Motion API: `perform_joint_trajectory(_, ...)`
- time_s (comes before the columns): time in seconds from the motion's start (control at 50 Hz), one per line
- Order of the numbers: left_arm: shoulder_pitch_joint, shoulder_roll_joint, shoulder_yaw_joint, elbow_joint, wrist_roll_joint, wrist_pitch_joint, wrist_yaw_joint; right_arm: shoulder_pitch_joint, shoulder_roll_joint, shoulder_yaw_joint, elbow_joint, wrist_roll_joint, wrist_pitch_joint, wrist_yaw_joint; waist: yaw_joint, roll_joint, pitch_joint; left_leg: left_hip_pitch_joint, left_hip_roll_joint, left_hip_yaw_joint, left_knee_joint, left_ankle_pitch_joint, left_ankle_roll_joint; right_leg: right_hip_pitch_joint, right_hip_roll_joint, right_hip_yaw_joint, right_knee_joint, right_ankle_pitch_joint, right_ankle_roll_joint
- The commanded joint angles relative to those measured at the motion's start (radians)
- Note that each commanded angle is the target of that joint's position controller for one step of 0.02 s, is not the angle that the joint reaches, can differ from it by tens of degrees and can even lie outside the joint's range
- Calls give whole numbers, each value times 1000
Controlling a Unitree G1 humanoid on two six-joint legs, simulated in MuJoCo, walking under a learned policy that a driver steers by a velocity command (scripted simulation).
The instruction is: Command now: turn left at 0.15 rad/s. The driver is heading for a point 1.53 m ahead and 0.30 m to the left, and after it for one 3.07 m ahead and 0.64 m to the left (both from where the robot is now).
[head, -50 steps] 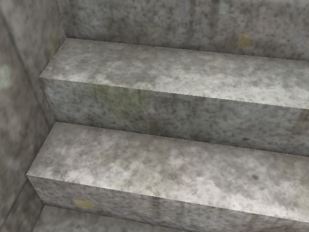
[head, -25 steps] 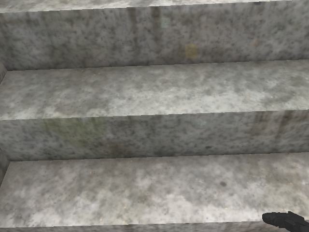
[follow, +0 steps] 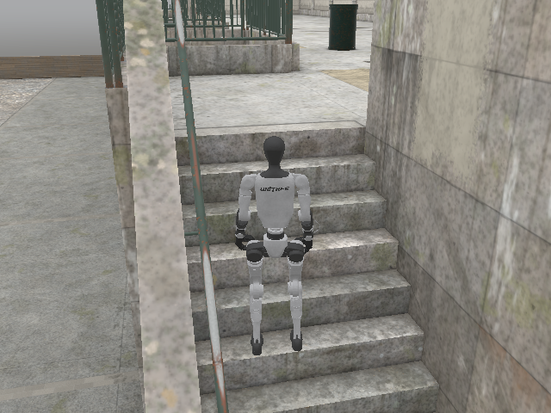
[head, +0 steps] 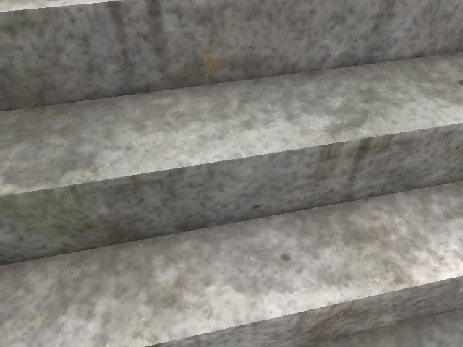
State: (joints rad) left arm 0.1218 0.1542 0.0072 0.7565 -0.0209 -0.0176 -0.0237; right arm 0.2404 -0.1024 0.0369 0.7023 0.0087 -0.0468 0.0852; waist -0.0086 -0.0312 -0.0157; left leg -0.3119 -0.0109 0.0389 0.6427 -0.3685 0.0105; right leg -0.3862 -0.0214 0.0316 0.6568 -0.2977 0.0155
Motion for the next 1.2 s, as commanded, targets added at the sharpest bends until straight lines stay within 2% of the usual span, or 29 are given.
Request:
perform_joint_trajectory(0.02, -156, 103, 20, -100, 33, -30, -29, 25, -97, -36, -46, -26, -27, 51, -6, 2, -36, 33, 55, -110, -91, 117, 41, -11, -69, 57, -161, 50, -94)
perform_joint_trajectory(0.1, -166, 148, 58, -130, 51, -31, 34, -25, -148, -70, -103, -28, -56, 7, 28, 73, -107, -34, 115, -217, -100, 324, 148, 62, -32, -29, -79, 76, -89)
perform_joint_trajectory(0.18, -116, 96, 52, -136, 67, -34, 48, 103, -206, -111, -53, -38, -20, -32, -18, 162, -62, -26, 233, -491, -297, -102, 299, -68, -21, -70, 48, -150, -96)
perform_joint_trajectory(0.26, 22, 110, 54, -153, 69, -59, 62, -128, -193, -113, -87, -32, -2, -35, 97, 114, -85, -202, 194, -463, -259, -44, 287, 156, -21, -24, -49, -54, -154)
perform_joint_trajectory(0.32, 356, 262, 98, -52, 78, -67, 80, -78, -101, -88, -53, -73, -13, -10, 180, -191, -133, -843, -115, -231, 785, -134, 57, 635, -413, 708, -437, 6, -514)
perform_joint_trajectory(0.38, 330, 46, -3, 123, 137, -23, -41, -87, -120, -90, 7, 11, -28, -25, 52, -56, -7, -1208, -116, -287, 1701, 157, 243, 407, -356, 293, -333, 198, -333)
perform_joint_trajectory(0.46, 323, -6, -44, 258, 138, -18, -25, -236, -19, -23, -63, 3, 30, 4, -1, 15, -87, -1194, -28, -165, 1626, 178, 325, 264, -237, -22, -410, 250, -219)
perform_joint_trajectory(0.54, 245, 125, -24, 262, 194, -27, -41, -379, -93, 2, -139, 24, 86, -8, -70, 13, -184, -957, 31, 5, 1186, 151, 265, 107, -195, -168, -503, 927, -211)
perform_joint_trajectory(0.56, 249, 159, -24, 256, 186, -26, -52, -358, -86, 11, -121, 3, 120, -18, -101, -13, -208, -882, 30, 33, 1043, 144, 265, 135, -203, -190, -495, 1180, -220)
perform_joint_trajectory(0.58, 248, 316, 22, 276, 109, -30, -86, -486, -114, 28, -152, -15, 172, 14, -117, -101, -148, -800, -50, 134, 707, -387, 183, 152, -315, -103, -571, 1646, -324)
perform_joint_trajectory(0.64, 421, 272, 20, 286, 137, -24, -109, -307, -140, 24, -64, 3, 223, 30, -28, -164, -403, -638, -148, 207, 510, -23, 170, 564, -302, -187, -222, 2321, -316)
perform_joint_trajectory(0.7, 302, 291, 57, 256, 103, -26, -66, -142, -126, -2, -9, 6, 184, -25, -132, -133, -354, -192, -134, -52, 223, 172, 197, 205, -192, -107, -69, 1590, -228)
perform_joint_trajectory(0.72, 242, 192, 59, 230, 113, -20, -81, -5, -178, -14, 38, -39, 155, -46, -154, 131, -323, -108, 32, -425, 26, 233, 283, -65, -64, -45, 361, 516, -123)
perform_joint_trajectory(0.74, 244, 206, 56, 241, 60, 5, -103, 183, -234, -51, 124, -90, 127, -46, -207, 218, -314, -63, 165, -750, -82, 76, 361, -306, 9, 137, 931, 305, -94)
perform_joint_trajectory(0.76, 99, 51, 28, 49, 21, -31, -9, -152, -191, -70, 120, -52, 110, -133, 0, 168, -204, -141, 126, -595, -20, -56, 309, -296, 14, 97, 1122, 136, -59)
perform_joint_trajectory(0.78, 58, 97, 38, 158, -5, -6, -42, -40, -134, -32, 146, -95, 47, -47, -129, 19, -57, -215, 113, -540, -51, -74, 208, -571, 96, 339, 1197, 231, -115)
perform_joint_trajectory(0.8, 134, -41, 12, 6, 38, -22, 34, -124, -132, -68, 193, -38, 47, -135, 55, 58, -29, -254, 98, -442, 0, -123, 180, -410, 35, 140, 1146, 126, -76)
perform_joint_trajectory(0.84, 262, -3, 24, 78, 47, -19, 65, -167, -91, -59, 196, -39, 9, -155, 88, -43, 43, -337, 78, -251, 18, 16, 148, -379, 91, 117, 1162, 192, -51)
perform_joint_trajectory(0.9, 261, 30, 33, 56, 52, 22, 72, -149, -84, -43, 178, -44, -21, -173, 93, 44, 51, -296, 89, -151, 27, 225, 149, -354, 116, 107, 1084, 226, 21)
perform_joint_trajectory(0.92, 220, 50, 34, 33, 59, 30, 77, -131, -107, -52, 173, -47, -24, -165, 85, 73, 37, -256, 108, -176, 32, 269, 166, -386, 113, 83, 1086, 203, 32)
perform_joint_trajectory(0.94, 50, 143, 24, -27, 14, 47, 27, -350, -83, 2, 2, -15, -51, -46, 23, 333, -194, -160, 214, -349, -98, 488, 295, -603, 88, 180, 1129, -40, 87)
perform_joint_trajectory(0.96, 134, 164, 38, -6, 24, 56, 5, -415, -48, 14, -12, 13, -65, -4, 68, 207, -219, -117, 273, -396, -122, 407, 312, -516, 37, 171, 991, -76, 127)
perform_joint_trajectory(0.98, 186, 160, 29, 16, 86, 81, -8, -412, -139, 3, 0, 31, -48, 4, 101, 138, -232, -228, 258, -352, -167, 316, 300, -342, 15, 71, 840, -30, 123)
perform_joint_trajectory(1.02, 235, 140, 45, 82, 104, 58, -51, -430, -229, -32, 15, 25, -46, -8, 122, 86, -90, -375, 191, -182, -229, -1, 180, -28, -20, -83, 428, -97, 119)
perform_joint_trajectory(1.06, 271, 152, 51, 103, 99, 35, -47, -277, -299, -67, 120, -77, -25, 13, 73, 162, -23, -317, 285, -218, -243, -83, 264, 53, -14, -62, 325, -43, 47)
perform_joint_trajectory(1.12, 341, 174, 63, 121, 63, -20, -15, -128, -127, -50, 210, -70, -17, 40, 33, 4, -121, -38, 151, -26, 302, 433, 266, 105, 85, 17, -186, 89, -167)
perform_joint_trajectory(1.14, 372, 303, 87, 109, 42, -30, -7, -65, -99, -46, 181, -98, -22, 42, -9, -194, -153, -369, 4, -26, 533, 196, 150, 321, -106, 466, -255, 386, -449)
perform_joint_trajectory(1.16, 439, 249, 81, 151, 59, -28, -23, -213, -125, -43, 153, -92, -13, 39, 108, -256, -58, -815, -91, -97, 839, 27, 101, 453, -193, 760, -369, -61, -540)
perform_joint_trajectory(1.2, 530, 122, 41, 239, 127, -21, -53, -327, -113, -31, 130, -40, -18, 9, 143, -37, 31, -1144, -81, -248, 1348, 177, 156, 417, -209, 788, -352, -263, -421)
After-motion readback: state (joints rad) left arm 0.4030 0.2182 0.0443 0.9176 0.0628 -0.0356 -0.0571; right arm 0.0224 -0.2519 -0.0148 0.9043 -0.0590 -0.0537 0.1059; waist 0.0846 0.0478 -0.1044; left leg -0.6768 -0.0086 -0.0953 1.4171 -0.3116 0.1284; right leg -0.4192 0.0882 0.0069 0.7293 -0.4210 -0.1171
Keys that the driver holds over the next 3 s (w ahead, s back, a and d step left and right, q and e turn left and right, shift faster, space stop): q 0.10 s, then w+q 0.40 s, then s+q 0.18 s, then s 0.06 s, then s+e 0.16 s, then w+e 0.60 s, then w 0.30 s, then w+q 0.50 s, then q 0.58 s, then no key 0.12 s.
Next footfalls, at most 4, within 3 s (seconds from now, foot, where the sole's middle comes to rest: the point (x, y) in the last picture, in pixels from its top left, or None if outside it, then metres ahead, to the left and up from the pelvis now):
0.60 left None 0.19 0.10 -0.55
1.10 right None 0.28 -0.12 -0.55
1.46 left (165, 285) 0.47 0.15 -0.34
2.00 right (311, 117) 0.75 -0.14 -0.13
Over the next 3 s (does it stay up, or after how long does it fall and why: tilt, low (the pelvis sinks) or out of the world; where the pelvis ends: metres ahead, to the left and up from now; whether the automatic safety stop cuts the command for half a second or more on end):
stays up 0.93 0.03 0.85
